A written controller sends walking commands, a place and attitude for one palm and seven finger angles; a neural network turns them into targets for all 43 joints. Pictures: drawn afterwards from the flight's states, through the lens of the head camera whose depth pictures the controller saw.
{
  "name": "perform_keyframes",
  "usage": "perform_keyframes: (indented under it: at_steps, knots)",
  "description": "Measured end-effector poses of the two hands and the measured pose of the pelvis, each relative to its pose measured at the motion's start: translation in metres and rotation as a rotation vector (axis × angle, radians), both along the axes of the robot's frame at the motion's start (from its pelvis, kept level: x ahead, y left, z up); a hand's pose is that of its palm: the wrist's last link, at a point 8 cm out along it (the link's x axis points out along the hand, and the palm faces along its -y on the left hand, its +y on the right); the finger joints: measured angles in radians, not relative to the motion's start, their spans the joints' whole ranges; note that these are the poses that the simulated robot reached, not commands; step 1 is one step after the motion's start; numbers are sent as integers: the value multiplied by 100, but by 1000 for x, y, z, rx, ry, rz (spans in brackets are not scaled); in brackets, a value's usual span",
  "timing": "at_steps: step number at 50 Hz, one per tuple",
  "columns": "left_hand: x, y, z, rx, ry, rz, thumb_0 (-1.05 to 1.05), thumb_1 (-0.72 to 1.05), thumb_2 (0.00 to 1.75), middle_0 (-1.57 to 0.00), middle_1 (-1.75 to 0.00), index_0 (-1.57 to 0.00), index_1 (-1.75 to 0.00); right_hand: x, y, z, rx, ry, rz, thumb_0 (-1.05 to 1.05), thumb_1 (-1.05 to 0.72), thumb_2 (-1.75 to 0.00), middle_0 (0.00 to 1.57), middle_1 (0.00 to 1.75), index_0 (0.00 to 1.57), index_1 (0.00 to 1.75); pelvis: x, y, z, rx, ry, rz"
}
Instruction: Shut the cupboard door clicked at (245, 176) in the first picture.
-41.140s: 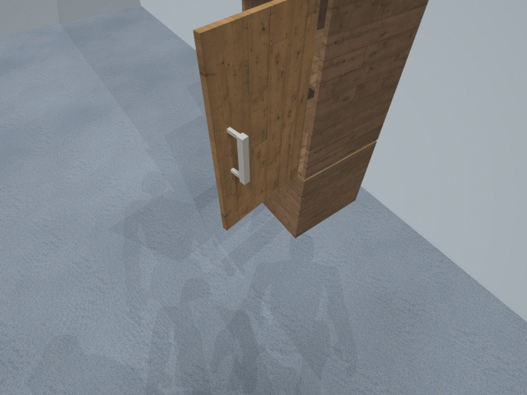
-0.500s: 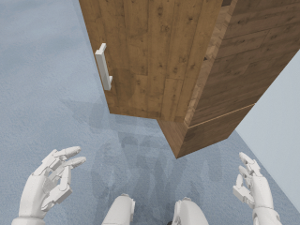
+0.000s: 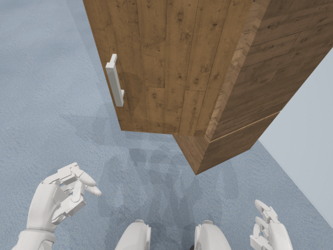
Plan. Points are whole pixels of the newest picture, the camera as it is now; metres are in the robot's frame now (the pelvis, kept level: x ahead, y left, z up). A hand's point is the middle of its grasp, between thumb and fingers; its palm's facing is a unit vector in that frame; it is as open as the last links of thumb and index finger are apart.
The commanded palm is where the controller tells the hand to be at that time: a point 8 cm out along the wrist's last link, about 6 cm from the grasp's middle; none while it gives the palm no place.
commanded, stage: raise the hand and make a fist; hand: left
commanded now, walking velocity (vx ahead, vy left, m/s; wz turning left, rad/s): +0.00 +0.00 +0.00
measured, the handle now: (117, 81) +0.53 +0.18 +0.06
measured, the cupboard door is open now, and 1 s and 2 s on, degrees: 60 60 60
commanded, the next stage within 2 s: bring the fist close to the handle in 0.92 s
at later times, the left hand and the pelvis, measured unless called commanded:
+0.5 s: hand (84, 187) +0.23 +0.19 +0.06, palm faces -0.02 -1.00 -0.04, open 3.1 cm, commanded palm +0.21 +0.24 +0.07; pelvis +0.01 +0.00 +0.01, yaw +0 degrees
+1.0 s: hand (92, 188) +0.23 +0.17 +0.06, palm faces -0.03 -1.00 -0.04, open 3.1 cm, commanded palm +0.21 +0.22 +0.07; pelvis +0.01 -0.02 +0.01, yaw +0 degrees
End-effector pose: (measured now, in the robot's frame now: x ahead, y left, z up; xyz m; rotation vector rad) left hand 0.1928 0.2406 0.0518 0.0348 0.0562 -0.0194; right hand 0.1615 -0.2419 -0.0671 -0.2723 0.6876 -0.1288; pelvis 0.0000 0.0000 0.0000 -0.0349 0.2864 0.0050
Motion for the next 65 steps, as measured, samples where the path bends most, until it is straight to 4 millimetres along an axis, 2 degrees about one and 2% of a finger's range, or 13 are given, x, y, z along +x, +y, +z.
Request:
perform_keyframes:
  at_steps: [8,14,21,31,39,54,58,65]
  knots:
    - [6,3,6,1,-9,4,2,90,90,-109,-127,-109,-127,29,12,18,-6,-62,40,2,-91,-90,20,30,20,30,5,5,3,-10,-2,5]
    - [11,2,10,10,-6,4,2,90,90,-120,-139,-120,-138,39,24,22,23,-72,71,1,-90,-90,20,30,20,30,9,4,6,-13,-2,8]
    - [17,2,11,10,0,4,2,90,90,-127,-147,-127,-147,35,24,16,37,-39,73,1,-90,-90,20,30,20,30,13,-1,7,-11,-1,8]
    - [26,-7,15,9,-5,-11,2,90,90,-130,-150,-130,-149,19,3,10,24,10,24,1,-90,-90,20,30,20,30,14,-8,9,-3,-2,4]
    - [25,-13,14,10,-8,-5,2,90,90,-130,-150,-130,-150,15,-9,10,17,12,2,1,-90,-90,20,30,20,30,14,-13,9,5,-3,1]
    - [21,-18,15,15,-24,-7,2,90,90,-130,-150,-130,-150,21,-7,9,33,-13,17,1,-91,-90,20,30,20,30,10,-16,7,8,-8,4]
    - [31,-20,14,16,-49,-13,2,90,90,-130,-150,-130,-150,21,-5,5,29,-10,33,1,-90,-90,20,30,20,30,8,-16,5,6,-6,8]
    - [74,-25,10,1,-58,-40,2,89,90,-131,-150,-131,-150,10,-6,-2,25,31,18,1,-90,-90,20,30,20,30,4,-15,4,6,2,5]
